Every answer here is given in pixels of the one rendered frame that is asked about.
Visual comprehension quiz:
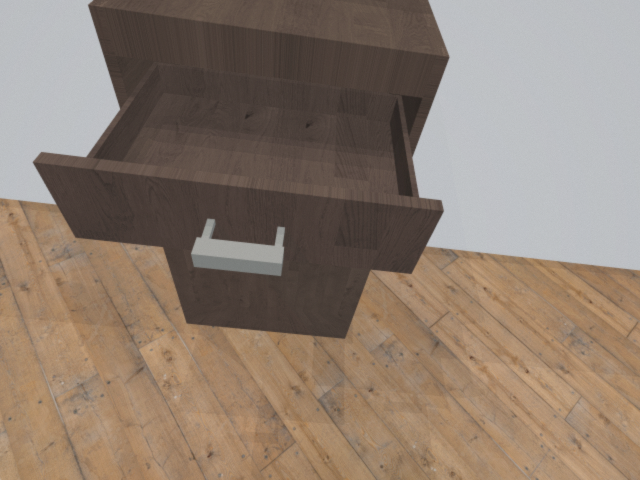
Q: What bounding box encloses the handle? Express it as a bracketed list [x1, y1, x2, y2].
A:
[191, 218, 285, 276]

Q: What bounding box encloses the cabinet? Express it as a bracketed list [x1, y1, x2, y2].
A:
[88, 0, 450, 339]

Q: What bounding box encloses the drawer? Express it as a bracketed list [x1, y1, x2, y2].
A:
[33, 62, 444, 274]

